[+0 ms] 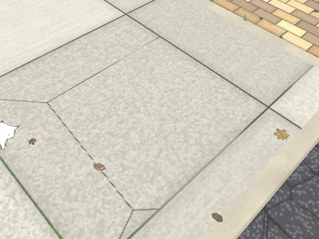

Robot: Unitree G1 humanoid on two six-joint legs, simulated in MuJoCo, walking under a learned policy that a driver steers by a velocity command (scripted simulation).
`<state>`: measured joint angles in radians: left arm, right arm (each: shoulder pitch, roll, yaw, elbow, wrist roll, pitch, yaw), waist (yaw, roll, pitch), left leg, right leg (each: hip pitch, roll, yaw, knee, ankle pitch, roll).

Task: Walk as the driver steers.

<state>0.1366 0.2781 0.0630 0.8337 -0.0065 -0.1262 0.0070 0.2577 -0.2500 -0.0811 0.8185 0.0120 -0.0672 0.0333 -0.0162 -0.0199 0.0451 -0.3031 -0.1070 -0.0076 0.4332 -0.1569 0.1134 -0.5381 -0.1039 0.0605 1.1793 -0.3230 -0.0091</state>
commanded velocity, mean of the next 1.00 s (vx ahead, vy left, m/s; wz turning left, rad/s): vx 0.50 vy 0.00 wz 0.28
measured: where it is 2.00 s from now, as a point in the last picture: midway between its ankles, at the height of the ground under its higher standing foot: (140, 124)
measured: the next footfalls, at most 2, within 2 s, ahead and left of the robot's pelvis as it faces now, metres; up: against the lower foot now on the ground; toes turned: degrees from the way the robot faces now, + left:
right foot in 0.32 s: +0.38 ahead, -0.12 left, +0.00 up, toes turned +15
left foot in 0.84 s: +0.55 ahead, +0.20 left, +0.00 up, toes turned +19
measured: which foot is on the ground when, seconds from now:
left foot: down 0.00-0.34, up 0.36-0.82, down 0.84-1.00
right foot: up 0.00-0.30, down 0.32-0.86, up 0.88-1.00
